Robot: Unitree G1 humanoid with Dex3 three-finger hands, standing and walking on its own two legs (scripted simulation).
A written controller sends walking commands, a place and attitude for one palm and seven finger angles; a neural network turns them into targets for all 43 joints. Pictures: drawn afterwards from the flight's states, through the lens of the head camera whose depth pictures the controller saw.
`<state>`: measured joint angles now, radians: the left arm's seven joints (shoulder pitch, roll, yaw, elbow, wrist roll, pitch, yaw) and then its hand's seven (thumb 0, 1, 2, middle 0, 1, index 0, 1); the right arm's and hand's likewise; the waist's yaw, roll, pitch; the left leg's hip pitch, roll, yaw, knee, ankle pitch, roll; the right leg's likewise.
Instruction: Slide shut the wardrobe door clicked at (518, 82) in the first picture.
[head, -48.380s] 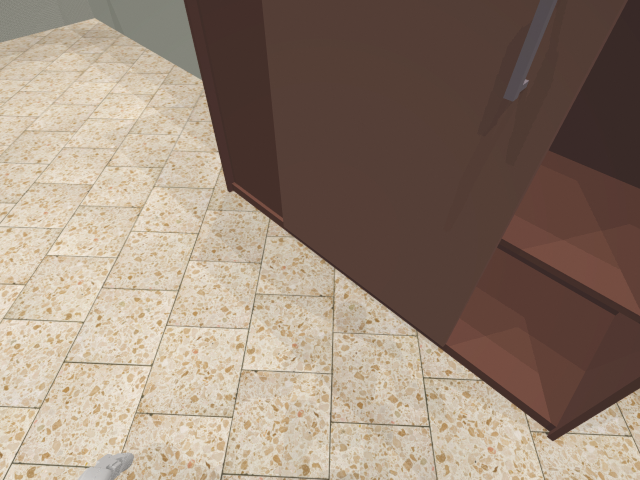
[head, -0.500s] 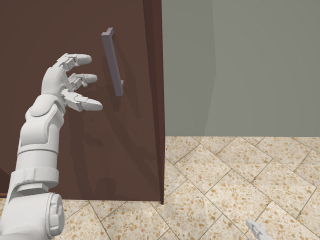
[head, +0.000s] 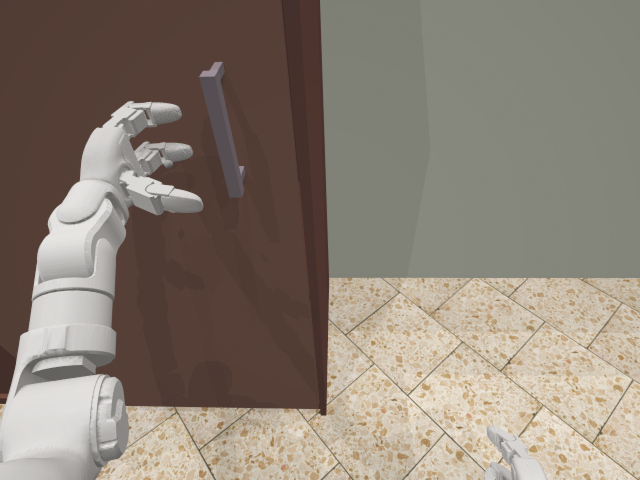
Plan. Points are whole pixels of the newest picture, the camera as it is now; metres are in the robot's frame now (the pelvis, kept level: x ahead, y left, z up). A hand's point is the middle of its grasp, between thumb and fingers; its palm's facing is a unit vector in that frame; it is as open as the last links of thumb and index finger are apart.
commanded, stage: move the hooked fingers beside the handle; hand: left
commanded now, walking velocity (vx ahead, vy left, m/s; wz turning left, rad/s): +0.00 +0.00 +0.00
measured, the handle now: (227, 133) +0.48 +0.14 +0.23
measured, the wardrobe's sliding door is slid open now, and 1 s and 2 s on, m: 0.00 0.00 0.00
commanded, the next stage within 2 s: feel for the door with the fingertips in 0.48 s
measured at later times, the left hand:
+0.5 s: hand (165, 174) +0.40 +0.20 +0.22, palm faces +0.07 -1.00 -0.03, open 14.0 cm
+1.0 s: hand (196, 164) +0.41 +0.16 +0.23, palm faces +0.04 -1.00 -0.01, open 14.0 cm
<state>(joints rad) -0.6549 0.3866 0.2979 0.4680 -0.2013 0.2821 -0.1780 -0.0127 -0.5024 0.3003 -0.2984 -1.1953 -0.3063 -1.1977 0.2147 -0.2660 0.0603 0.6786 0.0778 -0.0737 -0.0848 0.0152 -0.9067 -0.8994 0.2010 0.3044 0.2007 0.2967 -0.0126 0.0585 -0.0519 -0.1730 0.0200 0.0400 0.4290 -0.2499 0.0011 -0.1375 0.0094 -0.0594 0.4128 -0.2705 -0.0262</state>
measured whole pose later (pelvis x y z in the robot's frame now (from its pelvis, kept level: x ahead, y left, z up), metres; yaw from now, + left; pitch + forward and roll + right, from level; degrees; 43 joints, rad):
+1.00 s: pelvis +0.00 +0.00 +0.00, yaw +0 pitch +0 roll +0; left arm -0.68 0.31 0.24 0.42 -0.19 0.31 -0.09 -0.01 -0.50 0.30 -0.30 -1.20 -0.31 -1.20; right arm 0.19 -0.25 0.07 0.69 0.07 -0.07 -0.08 0.02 -0.91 -0.90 0.20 0.30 0.20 0.30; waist -0.02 0.05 -0.04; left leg -0.18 0.02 0.05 0.43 -0.25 0.01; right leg -0.14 0.01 -0.05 0.41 -0.26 -0.02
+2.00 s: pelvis +0.00 +0.00 +0.00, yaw +0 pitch +1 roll +0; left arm -0.75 0.33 0.25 0.55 -0.18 0.23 -0.11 -0.01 -0.50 0.30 -0.30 -1.20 -0.30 -1.20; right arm 0.26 -0.26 0.04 0.70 0.07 -0.07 -0.08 0.01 -0.91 -0.90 0.20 0.30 0.20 0.30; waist -0.03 0.05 -0.04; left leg -0.19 0.02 0.04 0.43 -0.25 0.00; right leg -0.16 0.01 -0.05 0.41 -0.26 -0.02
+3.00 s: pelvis +0.00 +0.00 +0.00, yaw +0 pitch -1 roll +0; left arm -0.71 0.22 0.18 0.41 -0.17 0.34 0.01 -0.01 -0.50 0.30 -0.29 -1.19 -0.25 -1.18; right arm 0.19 -0.24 0.05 0.69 0.06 -0.03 -0.06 0.01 -0.91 -0.90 0.20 0.30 0.20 0.30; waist -0.01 0.05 -0.04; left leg -0.16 0.02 0.03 0.42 -0.25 0.00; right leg -0.13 0.01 -0.06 0.40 -0.27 -0.03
